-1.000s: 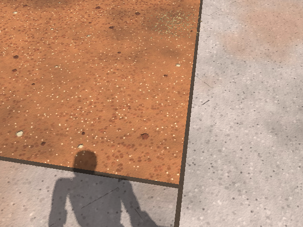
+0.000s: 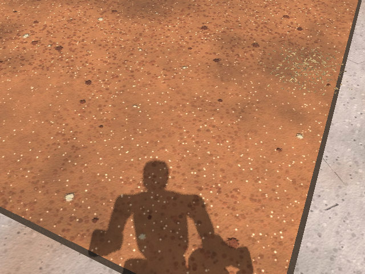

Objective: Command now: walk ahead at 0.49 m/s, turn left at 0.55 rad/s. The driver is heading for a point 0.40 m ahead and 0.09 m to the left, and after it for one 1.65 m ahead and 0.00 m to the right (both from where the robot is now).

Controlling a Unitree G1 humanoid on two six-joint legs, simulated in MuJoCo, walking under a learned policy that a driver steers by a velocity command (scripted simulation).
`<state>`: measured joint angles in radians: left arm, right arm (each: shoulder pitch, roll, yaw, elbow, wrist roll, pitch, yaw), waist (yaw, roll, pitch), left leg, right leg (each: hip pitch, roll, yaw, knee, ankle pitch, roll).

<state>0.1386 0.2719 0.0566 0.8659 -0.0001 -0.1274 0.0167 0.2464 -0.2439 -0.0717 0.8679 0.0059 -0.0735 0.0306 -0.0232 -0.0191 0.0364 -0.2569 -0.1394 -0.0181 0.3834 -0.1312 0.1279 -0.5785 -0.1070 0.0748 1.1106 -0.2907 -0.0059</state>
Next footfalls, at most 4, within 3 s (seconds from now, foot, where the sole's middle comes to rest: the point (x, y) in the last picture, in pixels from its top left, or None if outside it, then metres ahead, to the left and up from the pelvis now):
0.30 right None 0.37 -0.14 -0.78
0.76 left None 0.42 0.16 -0.78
1.16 right None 0.44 -0.08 -0.78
1.66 left None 0.44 0.15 -0.78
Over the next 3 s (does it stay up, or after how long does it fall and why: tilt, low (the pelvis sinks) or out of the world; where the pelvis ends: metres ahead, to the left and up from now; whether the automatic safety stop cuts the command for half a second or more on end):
stays up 0.88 -0.08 0.00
